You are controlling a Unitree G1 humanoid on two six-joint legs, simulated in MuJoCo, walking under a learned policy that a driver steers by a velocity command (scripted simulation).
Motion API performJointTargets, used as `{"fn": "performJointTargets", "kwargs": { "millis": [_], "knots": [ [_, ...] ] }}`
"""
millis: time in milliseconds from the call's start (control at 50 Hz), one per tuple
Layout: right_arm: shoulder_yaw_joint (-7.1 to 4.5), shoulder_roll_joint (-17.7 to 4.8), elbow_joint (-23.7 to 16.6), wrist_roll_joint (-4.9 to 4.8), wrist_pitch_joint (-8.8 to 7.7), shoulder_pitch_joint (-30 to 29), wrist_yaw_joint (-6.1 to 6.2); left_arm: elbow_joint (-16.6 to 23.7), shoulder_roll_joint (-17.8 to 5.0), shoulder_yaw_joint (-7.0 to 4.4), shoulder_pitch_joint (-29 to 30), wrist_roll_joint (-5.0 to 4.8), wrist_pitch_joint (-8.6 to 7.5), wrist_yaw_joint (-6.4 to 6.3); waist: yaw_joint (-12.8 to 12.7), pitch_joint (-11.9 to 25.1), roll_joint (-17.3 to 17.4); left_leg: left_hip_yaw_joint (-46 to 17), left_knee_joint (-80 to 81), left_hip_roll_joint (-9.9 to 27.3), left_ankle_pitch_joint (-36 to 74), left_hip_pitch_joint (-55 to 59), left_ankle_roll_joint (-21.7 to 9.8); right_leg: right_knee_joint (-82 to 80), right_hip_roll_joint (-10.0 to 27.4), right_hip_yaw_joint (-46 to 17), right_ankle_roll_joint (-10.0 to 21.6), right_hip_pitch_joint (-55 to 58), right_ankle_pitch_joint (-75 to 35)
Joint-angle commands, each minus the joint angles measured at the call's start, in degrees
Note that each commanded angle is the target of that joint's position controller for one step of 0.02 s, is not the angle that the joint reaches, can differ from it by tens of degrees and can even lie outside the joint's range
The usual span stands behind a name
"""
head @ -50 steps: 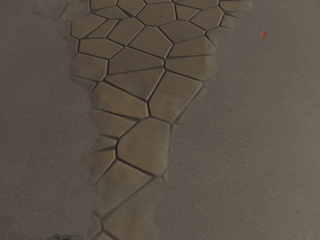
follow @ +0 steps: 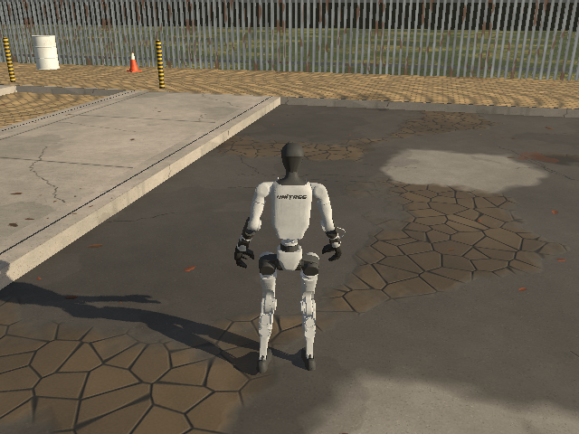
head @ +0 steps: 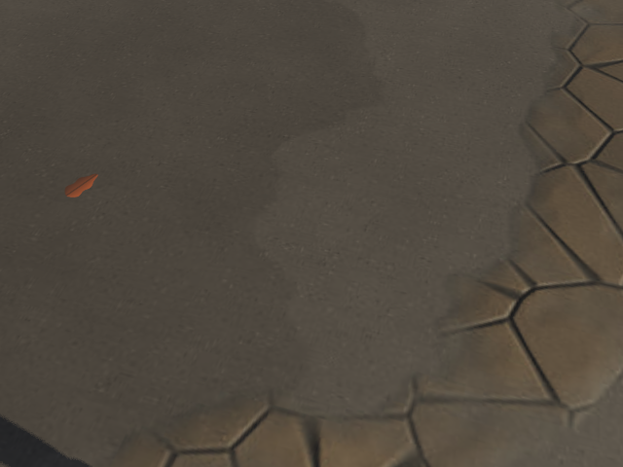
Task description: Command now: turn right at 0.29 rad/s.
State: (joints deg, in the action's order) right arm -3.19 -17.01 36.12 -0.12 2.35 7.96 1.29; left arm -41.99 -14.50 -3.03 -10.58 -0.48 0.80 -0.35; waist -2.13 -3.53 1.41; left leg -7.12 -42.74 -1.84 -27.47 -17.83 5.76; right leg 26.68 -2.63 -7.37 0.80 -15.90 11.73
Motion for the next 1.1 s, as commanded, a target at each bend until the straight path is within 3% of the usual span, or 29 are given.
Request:
{"fn": "performJointTargets", "kwargs": {
  "millis": [20, 40, 60, 80, 100, 120, 160, 180, 220, 340, 460, 480, 520, 560, 580, 600, 620, 640, 660, 680, 720, 760, 800, 880, 960, 1020, 1060, 1080, 1100],
  "knots": [
    [-2.10, -5.79, -3.32, -1.02, -1.78, 0.49, 0.45, 4.80, -14.48, -4.00, 2.17, -1.20, -0.01, -0.33, 1.33, 7.02, -12.93, 2.72, 13.79, -3.00, 5.24, 0.26, -0.77, -5.61, 10.63, -19.26, 10.85, 10.55, -16.48],
    [-2.26, -5.69, -2.39, -0.98, -2.09, 2.50, 0.49, 5.18, -14.03, -4.00, 3.23, -1.97, 0.11, -0.57, 2.75, 7.44, -12.58, 2.86, 19.96, -3.14, 9.58, 3.42, -1.92, -4.77, 10.03, -20.03, 9.91, 9.67, -16.93],
    [-2.57, -6.19, -1.26, -1.07, -2.44, 5.99, 0.33, 5.22, -12.87, -3.78, 2.95, -2.70, 0.37, -1.15, 4.25, 10.42, -11.12, 2.93, 25.27, -1.76, 13.41, 11.29, -3.86, -4.81, 8.36, -19.32, 8.00, 5.32, -4.33],
    [-3.15, -8.11, -0.45, -0.94, -2.61, 9.62, 0.47, 5.62, -10.25, -3.08, 2.65, -2.57, 0.32, -1.45, 5.30, 12.40, -6.71, -1.63, 24.62, 5.46, 11.32, 23.69, -7.21, -0.76, 5.35, -16.33, 4.74, -7.30, 14.89],
    [-4.39, -12.67, 0.75, 0.48, -2.63, 13.87, 0.28, 7.91, -6.76, -2.12, 4.95, -2.45, -0.44, -1.30, 7.38, 10.33, 8.32, -16.55, 27.63, 16.93, -8.15, 28.79, -14.15, 11.92, -2.33, -3.30, 1.05, -25.01, 23.96],
    [-4.53, -13.18, 0.55, 1.86, -3.70, 11.99, -0.29, 9.69, -8.16, -2.26, 7.49, -2.43, -1.55, -1.07, 7.92, 4.64, 12.70, -27.76, 33.80, 25.27, -16.59, 23.43, -18.61, 23.26, 0.95, -1.05, 0.36, -32.44, 19.70],
    [-2.85, -7.55, -0.96, 0.76, -5.80, 5.63, 0.68, 7.70, -10.05, -3.17, 4.47, -1.63, -2.17, -0.24, 4.69, 0.89, 8.68, -19.22, 34.29, 21.07, -11.16, 22.62, -14.97, 32.25, 4.56, -0.44, -0.43, -35.38, 10.69],
    [-2.53, -6.47, -0.68, -0.05, -6.41, 5.81, 0.92, 6.79, -9.61, -3.22, 2.66, -1.17, -2.24, 0.06, 4.45, 1.29, 7.96, -15.38, 33.88, 19.73, -6.93, 24.67, -13.47, 35.47, 5.53, 0.08, -1.16, -37.01, 7.56],
    [-2.05, -5.58, 0.34, 0.09, -7.42, 8.64, 0.78, 6.99, -7.53, -2.58, 2.66, -1.27, -2.59, 1.01, 5.57, 0.03, 6.23, -8.01, 34.50, 17.90, 0.86, 23.47, -12.52, 41.60, 7.00, 1.71, -1.82, -38.83, 2.29],
    [-2.41, -7.30, 2.43, 1.10, -8.11, 12.68, -0.30, 10.60, -6.40, -1.48, 6.89, -1.75, -2.59, 2.51, 6.87, -4.71, 4.67, 5.12, 36.92, 17.86, 10.24, 19.96, -13.04, 39.29, 9.39, 3.39, -3.78, -41.30, -7.04],
    [-3.12, -9.69, 5.53, 0.26, -7.17, 14.96, -0.81, 13.73, -4.22, 0.66, 14.04, -2.28, -3.04, 5.13, 7.75, -9.65, 1.86, 16.52, 38.63, 19.23, 20.03, 22.71, -11.41, 25.22, 10.57, 10.25, 1.38, -37.10, -7.20],
    [-3.22, -10.38, 5.60, 0.26, -6.79, 13.84, -0.92, 13.91, -4.43, 0.74, 13.76, -2.40, -3.09, 5.38, 6.57, -9.20, 2.01, 19.23, 36.79, 18.50, 29.98, 22.49, -10.79, 22.22, 9.22, 12.52, 2.98, -32.85, -5.27],
    [-3.82, -13.64, 6.03, 0.15, -6.15, 13.82, -0.77, 13.96, -7.20, -0.39, 10.47, -2.42, -2.92, 5.05, 2.69, -3.29, 6.24, 21.80, 27.05, 18.53, 68.60, 23.21, -10.43, 21.67, 2.84, 18.19, 5.84, -19.64, 0.38],
    [-4.25, -16.17, 5.30, -0.36, -5.90, 11.55, -0.65, 9.42, -15.01, -4.51, -10.61, -3.28, -2.08, 4.12, -9.82, 9.94, 8.19, 22.67, 0.55, 18.05, 85.47, 14.58, -9.05, 18.63, -3.45, 18.79, 10.24, 11.51, 1.69],
    [-2.85, -11.82, 3.80, 0.14, -7.17, 12.98, -0.30, 5.40, -19.52, -6.77, -20.92, -3.58, -0.89, 2.90, -12.14, 13.79, 0.92, 19.95, -19.15, 13.91, 51.47, -4.03, -6.14, 16.14, -1.03, 8.14, 11.75, 33.79, 1.33],
    [0.12, -2.36, -1.25, 0.66, -9.48, 16.07, -0.62, 6.86, -25.60, -7.16, -15.81, -3.31, -1.28, 2.23, -2.29, 20.11, -20.86, 12.80, -44.57, 0.69, -1.97, -26.08, -3.06, -0.29, 14.71, -31.04, 23.13, 45.72, 25.87],
    [-0.24, -8.52, -2.82, -1.04, -12.43, 10.19, -0.93, 9.27, -19.83, -5.35, -17.83, -1.80, -2.89, 2.73, -7.21, 29.41, -10.86, -2.83, -46.68, 1.70, 2.12, -29.43, -5.87, -10.58, 18.53, -47.50, 22.87, 46.73, 41.34],
    [-0.73, -10.03, -5.24, -3.22, -13.17, 1.95, -0.61, 7.61, -16.47, -4.53, -18.32, -0.78, -4.16, 2.95, -7.66, 18.34, -6.06, -1.79, -44.68, 2.89, 6.27, -32.76, -6.95, -13.75, 17.85, -43.52, 19.12, 38.88, 35.35],
    [0.02, -7.87, -5.58, -2.72, -13.45, 1.49, -0.11, 6.77, -16.29, -4.20, -16.37, -0.29, -5.23, 3.07, -3.66, 10.57, -0.88, -1.13, -39.76, 4.97, 8.35, -30.86, -7.42, -13.57, 16.48, -37.49, 18.08, 27.92, 25.48],
    [0.13, -7.13, -4.31, -0.94, -13.13, 3.12, 0.12, 7.41, -14.05, -3.56, -11.41, 0.05, -5.74, 2.91, -0.06, 8.36, 1.28, -1.79, -34.93, 7.53, 10.27, -25.70, -7.47, -11.51, 13.87, -30.20, 17.26, 18.88, 17.45],
    [-0.25, -7.00, -2.07, -0.21, -11.07, 7.82, -0.62, 8.94, -10.84, -2.46, -5.57, 0.81, -5.78, 2.41, 4.68, 4.36, -2.49, -1.55, -30.21, 9.26, 12.63, -20.02, -6.48, -13.15, 9.36, -21.56, 17.54, 7.53, 11.50],
    [0.05, -5.95, -0.31, 0.50, -9.16, 8.54, -1.21, 7.35, -7.43, -1.15, -5.56, -0.11, -6.05, 1.64, 4.98, 1.05, -2.80, 2.24, -24.64, 10.90, 15.43, -19.12, -4.81, -15.25, 8.18, -13.20, 16.37, 1.90, 2.81],
    [0.89, -4.35, -2.16, 1.18, -8.61, 2.60, -1.44, 5.28, -7.18, -0.64, -7.60, 0.06, -6.62, 0.93, 3.00, -2.49, -4.30, 5.86, -16.41, 10.28, 24.38, -19.95, -3.63, -16.27, 5.10, -4.88, 14.14, -1.85, -9.42],
    [2.32, -1.44, -3.38, -0.28, -10.00, -8.57, -2.78, 1.65, -8.01, -0.16, -13.52, -0.27, -7.68, 0.17, -3.36, -3.87, -3.68, 10.65, 3.52, 6.44, 45.89, -13.41, -5.52, -20.98, 4.88, 1.98, 9.05, -1.45, -11.75],
    [1.46, -3.26, -5.31, -2.65, -10.86, -14.16, -5.26, -2.47, -9.86, -0.24, -16.81, 0.49, -7.16, -0.58, -4.39, -5.47, -4.40, 10.44, 14.69, 1.79, 44.95, -19.56, -9.40, -20.42, 9.35, 5.86, 4.53, 16.32, -27.09],
    [-0.17, -6.25, -5.15, -2.92, -10.49, -8.13, -6.17, -2.71, -12.93, -0.80, -14.95, 3.07, -5.75, -2.21, 1.27, 2.89, -9.00, 15.51, 11.73, -4.53, 36.02, -13.77, -11.60, -7.54, 11.44, 8.64, 0.59, 27.98, -70.02],
    [-2.18, -10.28, 0.26, -3.55, -8.50, 13.57, -5.04, -0.92, -14.91, -1.56, -8.89, 5.23, -4.42, -3.18, 12.02, 12.15, -10.49, 14.60, 6.46, -4.72, 30.41, 4.70, -13.80, 16.50, 12.45, 9.36, -0.72, 24.84, -88.86],
    [-2.72, -11.85, 4.64, -2.93, -7.53, 30.41, -4.13, 1.85, -15.92, -1.81, -1.16, 5.12, -4.27, -3.40, 21.33, 15.85, -3.11, 7.68, 9.71, -0.47, 32.19, 23.13, -16.86, 43.28, 8.44, 11.51, -1.77, 11.00, -74.23],
    [-2.04, -11.77, 7.02, -1.73, -8.14, 29.49, -4.35, 3.74, -1.49, 1.85, -11.91, 3.76, -5.37, -1.51, 9.46, 19.95, 21.65, -19.00, 4.32, 11.43, 11.93, 50.22, -29.06, 69.35, -2.60, 3.56, -5.75, -26.23, 19.68]
  ]
}}
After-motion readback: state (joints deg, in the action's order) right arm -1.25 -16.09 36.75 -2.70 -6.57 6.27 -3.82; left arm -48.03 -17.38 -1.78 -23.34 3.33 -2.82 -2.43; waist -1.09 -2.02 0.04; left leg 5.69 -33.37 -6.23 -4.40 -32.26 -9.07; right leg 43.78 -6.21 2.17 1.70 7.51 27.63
